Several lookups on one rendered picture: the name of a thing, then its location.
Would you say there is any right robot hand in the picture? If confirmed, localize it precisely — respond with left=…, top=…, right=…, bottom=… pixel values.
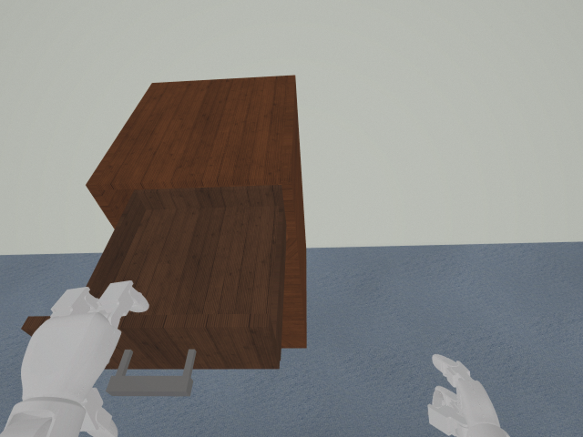
left=427, top=354, right=500, bottom=437

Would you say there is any left robot hand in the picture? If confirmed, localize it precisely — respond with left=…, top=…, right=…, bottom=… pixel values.
left=21, top=280, right=149, bottom=437

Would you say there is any drawer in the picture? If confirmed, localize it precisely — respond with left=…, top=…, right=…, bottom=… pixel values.
left=21, top=185, right=287, bottom=370

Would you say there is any left robot forearm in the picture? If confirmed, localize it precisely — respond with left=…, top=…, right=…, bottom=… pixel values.
left=0, top=397, right=86, bottom=437

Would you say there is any handle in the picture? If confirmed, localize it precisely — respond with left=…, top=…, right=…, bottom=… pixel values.
left=106, top=349, right=196, bottom=396

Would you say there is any cabinet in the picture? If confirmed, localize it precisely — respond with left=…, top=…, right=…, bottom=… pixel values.
left=86, top=75, right=307, bottom=349

